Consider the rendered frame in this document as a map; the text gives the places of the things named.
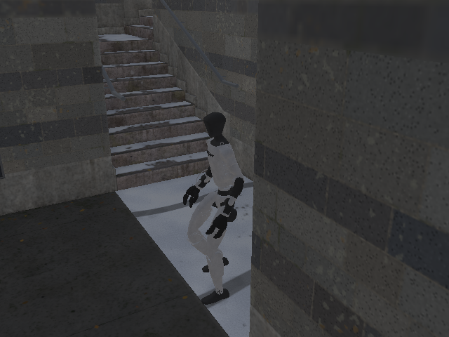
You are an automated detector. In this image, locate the left robot hand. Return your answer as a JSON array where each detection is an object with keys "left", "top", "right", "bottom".
[{"left": 206, "top": 214, "right": 227, "bottom": 239}]

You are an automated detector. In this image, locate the robot right foot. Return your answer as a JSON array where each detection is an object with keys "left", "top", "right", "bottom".
[{"left": 202, "top": 257, "right": 229, "bottom": 272}]

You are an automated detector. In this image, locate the robot left forearm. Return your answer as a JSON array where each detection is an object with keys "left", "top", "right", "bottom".
[{"left": 220, "top": 177, "right": 244, "bottom": 217}]

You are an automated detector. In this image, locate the robot left foot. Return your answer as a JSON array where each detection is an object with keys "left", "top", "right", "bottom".
[{"left": 201, "top": 289, "right": 229, "bottom": 305}]

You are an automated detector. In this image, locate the right robot hand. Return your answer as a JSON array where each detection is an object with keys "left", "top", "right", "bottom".
[{"left": 183, "top": 185, "right": 200, "bottom": 208}]

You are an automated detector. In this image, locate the left robot upper arm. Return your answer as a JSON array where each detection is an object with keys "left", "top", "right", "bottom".
[{"left": 219, "top": 145, "right": 245, "bottom": 186}]

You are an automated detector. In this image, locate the robot foot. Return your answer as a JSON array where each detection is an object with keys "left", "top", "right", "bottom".
[
  {"left": 201, "top": 289, "right": 229, "bottom": 305},
  {"left": 202, "top": 257, "right": 229, "bottom": 272}
]

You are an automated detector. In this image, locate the robot right forearm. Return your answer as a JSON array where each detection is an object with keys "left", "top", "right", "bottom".
[{"left": 195, "top": 166, "right": 213, "bottom": 190}]

